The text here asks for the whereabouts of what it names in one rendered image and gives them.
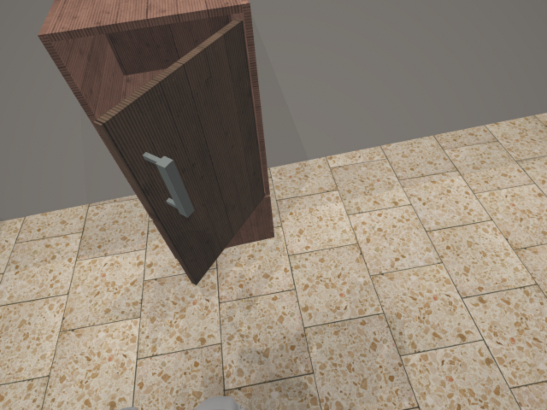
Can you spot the handle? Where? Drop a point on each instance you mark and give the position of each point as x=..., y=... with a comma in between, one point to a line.
x=173, y=181

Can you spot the cupboard door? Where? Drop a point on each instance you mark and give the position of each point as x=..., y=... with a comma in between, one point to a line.
x=200, y=113

